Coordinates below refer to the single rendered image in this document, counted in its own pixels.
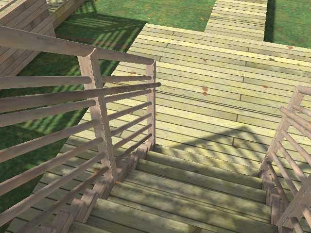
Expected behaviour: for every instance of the stairs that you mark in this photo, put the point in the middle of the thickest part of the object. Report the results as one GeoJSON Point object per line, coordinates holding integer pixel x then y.
{"type": "Point", "coordinates": [177, 191]}

